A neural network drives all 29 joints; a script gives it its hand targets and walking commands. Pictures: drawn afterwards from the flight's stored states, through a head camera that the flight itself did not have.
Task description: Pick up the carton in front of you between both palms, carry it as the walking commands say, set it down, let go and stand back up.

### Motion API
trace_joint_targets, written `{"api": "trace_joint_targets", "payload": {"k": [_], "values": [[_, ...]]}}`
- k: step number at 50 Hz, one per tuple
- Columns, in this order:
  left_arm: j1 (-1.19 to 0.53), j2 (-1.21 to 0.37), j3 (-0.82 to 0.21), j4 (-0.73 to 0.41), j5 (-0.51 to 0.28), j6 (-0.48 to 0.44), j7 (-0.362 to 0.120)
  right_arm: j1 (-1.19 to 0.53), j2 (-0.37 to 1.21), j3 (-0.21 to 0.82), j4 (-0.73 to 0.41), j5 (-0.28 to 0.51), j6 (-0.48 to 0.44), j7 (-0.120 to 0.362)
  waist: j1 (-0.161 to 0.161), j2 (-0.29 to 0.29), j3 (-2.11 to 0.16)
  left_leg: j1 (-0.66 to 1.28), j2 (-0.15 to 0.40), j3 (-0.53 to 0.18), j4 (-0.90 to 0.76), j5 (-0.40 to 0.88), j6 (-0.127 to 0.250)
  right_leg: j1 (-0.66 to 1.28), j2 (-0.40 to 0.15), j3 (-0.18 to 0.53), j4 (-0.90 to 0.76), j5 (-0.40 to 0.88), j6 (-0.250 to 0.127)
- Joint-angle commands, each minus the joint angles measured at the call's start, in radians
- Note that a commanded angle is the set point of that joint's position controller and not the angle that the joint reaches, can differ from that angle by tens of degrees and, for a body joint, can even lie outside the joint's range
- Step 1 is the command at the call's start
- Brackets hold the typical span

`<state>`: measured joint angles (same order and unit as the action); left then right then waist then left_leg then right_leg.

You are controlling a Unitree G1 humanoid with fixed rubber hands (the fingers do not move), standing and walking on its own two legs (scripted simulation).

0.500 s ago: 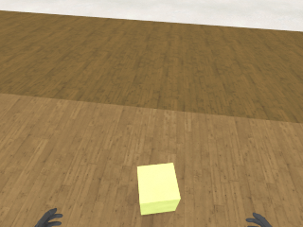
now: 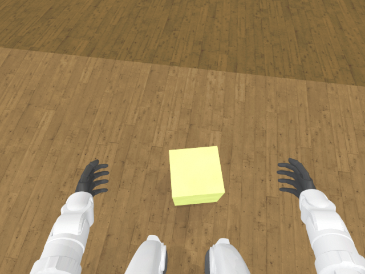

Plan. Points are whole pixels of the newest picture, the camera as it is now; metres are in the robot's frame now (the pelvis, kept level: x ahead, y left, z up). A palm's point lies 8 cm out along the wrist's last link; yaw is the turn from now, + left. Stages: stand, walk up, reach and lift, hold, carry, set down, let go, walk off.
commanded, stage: reach and lift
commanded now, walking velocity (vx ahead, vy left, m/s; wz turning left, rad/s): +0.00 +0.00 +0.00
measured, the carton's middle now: (194, 177) +0.47 -0.02 -0.58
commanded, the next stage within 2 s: none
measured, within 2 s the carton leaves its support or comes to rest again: neither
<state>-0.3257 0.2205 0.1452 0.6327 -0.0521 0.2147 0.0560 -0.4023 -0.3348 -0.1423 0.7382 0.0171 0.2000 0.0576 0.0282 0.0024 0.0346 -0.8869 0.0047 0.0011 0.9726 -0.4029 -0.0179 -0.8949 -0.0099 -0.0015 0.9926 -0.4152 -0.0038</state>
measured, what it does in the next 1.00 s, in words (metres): lowers itself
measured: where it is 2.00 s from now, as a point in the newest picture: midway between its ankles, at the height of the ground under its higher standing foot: outside the picture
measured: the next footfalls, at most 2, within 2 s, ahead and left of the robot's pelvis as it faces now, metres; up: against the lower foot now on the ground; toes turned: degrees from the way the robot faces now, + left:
none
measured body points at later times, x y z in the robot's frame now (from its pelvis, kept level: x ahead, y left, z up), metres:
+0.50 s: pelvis -0.06 -0.01 -0.06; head +0.25 -0.03 +0.26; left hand +0.46 +0.18 -0.16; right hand +0.51 -0.21 -0.15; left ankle +0.03 +0.13 -0.67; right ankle +0.03 -0.11 -0.67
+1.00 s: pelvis -0.06 +0.00 -0.22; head +0.30 -0.02 +0.05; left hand +0.46 +0.18 -0.38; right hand +0.49 -0.21 -0.39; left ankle +0.03 +0.13 -0.67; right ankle +0.03 -0.12 -0.67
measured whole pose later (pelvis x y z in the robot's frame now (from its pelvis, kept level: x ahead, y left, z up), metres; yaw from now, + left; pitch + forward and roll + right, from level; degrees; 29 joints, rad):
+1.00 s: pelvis -0.06 +0.00 -0.22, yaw +2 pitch +50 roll +4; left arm -1.16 0.15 0.29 0.84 -0.09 0.09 0.18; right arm -1.31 -0.44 -0.15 1.05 0.07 0.09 0.00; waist 0.04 0.01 0.03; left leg -2.09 -0.02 0.00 1.73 -0.52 -0.04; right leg -2.13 0.01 0.05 1.76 -0.52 0.01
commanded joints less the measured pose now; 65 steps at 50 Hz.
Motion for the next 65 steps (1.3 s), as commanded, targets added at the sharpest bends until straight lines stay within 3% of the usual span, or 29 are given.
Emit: {"api": "trace_joint_targets", "payload": {"k": [1, 10, 18, 22, 28, 32, 35, 40, 45, 51, 58, 65], "values": [[-0.207, 0.090, 0.038, -0.060, -0.022, -0.012, 0.027, -0.259, -0.148, -0.035, -0.029, 0.017, -0.013, 0.003, 0.001, -0.039, -0.576, 0.096, -0.051, -0.001, -0.026, 0.465, -0.043, 0.218, 0.047, 0.029, -0.023, 0.496, 0.028], [-0.691, 0.084, 0.107, 0.001, -0.024, 0.028, 0.083, -0.791, -0.213, -0.040, 0.106, 0.026, 0.019, 0.011, 0.026, -0.059, -0.753, -0.084, -0.048, 0.046, -0.013, 0.122, -0.036, 0.070, 0.042, 0.022, -0.029, 0.152, 0.018], [-1.013, 0.053, 0.194, 0.097, 0.010, 0.030, 0.100, -1.161, -0.235, -0.060, 0.262, -0.011, 0.015, 0.021, 0.047, -0.089, -0.873, -0.195, -0.057, 0.069, 0.038, 0.073, -0.039, -0.024, 0.051, 0.027, 0.001, 0.067, 0.015], [-1.060, 0.031, 0.259, 0.098, 0.062, 0.010, 0.092, -1.233, -0.225, -0.096, 0.285, -0.062, -0.001, 0.026, 0.053, -0.106, -0.979, -0.211, -0.068, 0.079, 0.050, 0.146, -0.042, 0.008, 0.063, 0.020, 0.023, 0.170, 0.021], [-0.978, -0.022, 0.318, 0.060, 0.129, -0.057, 0.066, -1.185, -0.144, -0.168, 0.237, -0.142, -0.049, 0.022, 0.050, -0.143, -1.085, -0.356, -0.092, 0.086, 0.081, 0.365, -0.041, 0.125, 0.067, 0.042, 0.104, 0.561, 0.021], [-0.916, -0.058, 0.339, 0.069, 0.155, -0.113, 0.050, -1.102, -0.075, -0.203, 0.228, -0.166, -0.088, 0.011, 0.036, -0.140, -1.043, -0.527, -0.093, 0.073, 0.154, 0.429, -0.045, 0.050, 0.059, 0.073, 0.191, 0.718, 0.020], [-0.882, -0.067, 0.335, 0.093, 0.161, -0.144, 0.048, -1.037, -0.058, -0.214, 0.238, -0.163, -0.111, -0.005, 0.023, -0.111, -1.012, -0.633, -0.091, 0.069, 0.246, 0.421, -0.055, -0.079, 0.056, 0.081, 0.279, 0.732, 0.024], [-0.896, -0.056, 0.284, 0.109, 0.113, -0.166, 0.062, -1.022, -0.088, -0.186, 0.227, -0.121, -0.138, -0.034, 0.008, -0.066, -1.032, -0.695, -0.092, 0.069, 0.422, 0.408, -0.067, -0.326, 0.064, 0.058, 0.436, 0.622, 0.026], [-0.967, 0.005, 0.191, 0.096, 0.008, -0.161, 0.105, -1.125, -0.180, -0.073, 0.183, -0.001, -0.146, -0.055, 0.015, -0.085, -1.196, -0.649, -0.091, 0.064, 0.604, 0.440, -0.060, -0.415, 0.063, 0.027, 0.617, 0.548, 0.026], [-1.110, 0.064, 0.100, 0.094, -0.104, -0.121, 0.145, -1.279, -0.273, 0.047, 0.196, 0.118, -0.122, -0.072, 0.020, -0.119, -1.246, -0.637, -0.079, 0.076, 0.763, 0.292, -0.052, -0.513, 0.051, -0.009, 0.766, 0.327, 0.027], [-1.280, 0.094, 0.069, 0.227, -0.149, -0.090, 0.156, -1.418, -0.313, 0.097, 0.361, 0.163, -0.095, -0.071, 0.011, -0.102, -1.021, -0.698, -0.061, 0.074, 0.875, 0.061, -0.044, -0.701, 0.019, -0.011, 0.857, 0.051, 0.019], [-1.390, 0.131, 0.067, 0.364, -0.147, -0.130, 0.136, -1.512, -0.321, 0.137, 0.484, 0.181, -0.128, -0.065, 0.018, -0.067, -0.847, -0.754, -0.045, 0.066, 0.983, 0.053, -0.045, -0.790, -0.004, 0.026, 0.948, 0.026, 0.010]]}}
